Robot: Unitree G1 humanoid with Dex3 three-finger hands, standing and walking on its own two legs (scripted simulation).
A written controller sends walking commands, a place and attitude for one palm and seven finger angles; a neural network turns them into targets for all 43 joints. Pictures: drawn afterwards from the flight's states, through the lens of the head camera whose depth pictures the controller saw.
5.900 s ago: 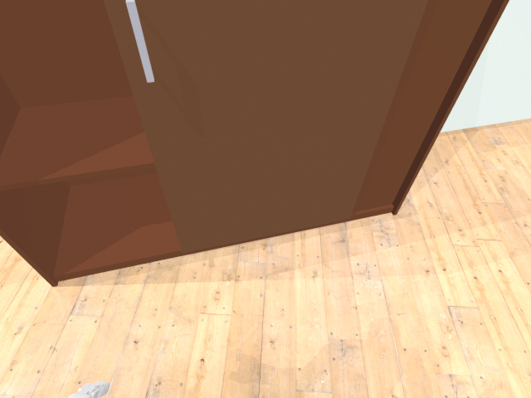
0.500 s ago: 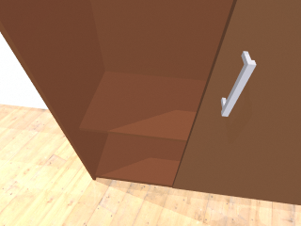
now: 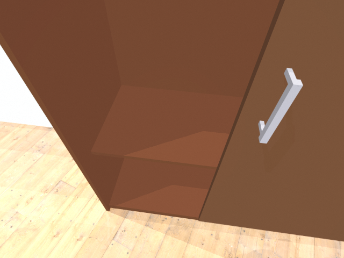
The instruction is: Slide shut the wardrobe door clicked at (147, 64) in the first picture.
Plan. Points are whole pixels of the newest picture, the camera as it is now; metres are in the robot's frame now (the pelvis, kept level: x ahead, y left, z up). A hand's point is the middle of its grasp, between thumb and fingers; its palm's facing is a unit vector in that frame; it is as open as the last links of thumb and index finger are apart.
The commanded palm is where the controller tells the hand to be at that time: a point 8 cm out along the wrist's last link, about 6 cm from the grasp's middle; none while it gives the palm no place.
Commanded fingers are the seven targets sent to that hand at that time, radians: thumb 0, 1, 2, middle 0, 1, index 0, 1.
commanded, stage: look again from close up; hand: right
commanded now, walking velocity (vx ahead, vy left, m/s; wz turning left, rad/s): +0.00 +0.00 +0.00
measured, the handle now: (275, 109) +0.39 -0.19 +0.17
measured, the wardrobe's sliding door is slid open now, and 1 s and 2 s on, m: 0.51 0.51 0.51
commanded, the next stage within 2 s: shuffle to correct the standing spot in 0.76 s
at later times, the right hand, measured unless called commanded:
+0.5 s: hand out of the picture -0.03 -0.16 -0.17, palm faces +0.05 +0.98 -0.19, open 7.3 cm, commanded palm none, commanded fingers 0.00 -0.90 -0.90 0.20 0.30 0.20 0.30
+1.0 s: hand out of the picture -0.04 -0.17 -0.18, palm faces +0.06 +0.98 -0.20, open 7.3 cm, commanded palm none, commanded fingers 0.00 -0.90 -0.90 0.20 0.30 0.20 0.30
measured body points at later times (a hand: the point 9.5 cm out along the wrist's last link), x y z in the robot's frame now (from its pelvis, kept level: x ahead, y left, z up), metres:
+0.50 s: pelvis -0.01 +0.01 +0.00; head +0.01 +0.01 +0.45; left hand +0.00 +0.23 -0.16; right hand -0.03 -0.21 -0.16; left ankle -0.08 +0.12 -0.74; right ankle -0.02 -0.14 -0.74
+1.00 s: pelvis -0.02 +0.00 +0.00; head +0.01 +0.00 +0.45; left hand -0.01 +0.22 -0.16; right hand -0.04 -0.22 -0.16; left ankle -0.08 +0.12 -0.74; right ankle -0.02 -0.14 -0.74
